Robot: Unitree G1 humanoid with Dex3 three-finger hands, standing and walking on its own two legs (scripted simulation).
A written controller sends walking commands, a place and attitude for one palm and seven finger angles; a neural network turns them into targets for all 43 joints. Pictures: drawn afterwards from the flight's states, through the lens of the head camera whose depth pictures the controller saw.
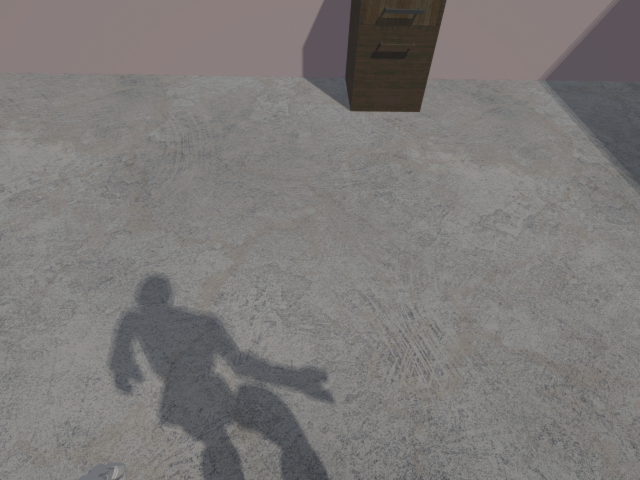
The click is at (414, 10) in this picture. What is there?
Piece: drawer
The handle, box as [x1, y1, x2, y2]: [385, 7, 423, 13]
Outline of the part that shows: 385,7 385,12 394,13 422,13 423,10 420,8 388,9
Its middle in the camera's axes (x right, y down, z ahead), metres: +0.42 -1.17 +1.98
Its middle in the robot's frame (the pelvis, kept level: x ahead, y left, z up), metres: +2.27 -0.32 -0.18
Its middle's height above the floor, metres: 0.59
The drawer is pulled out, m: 0.00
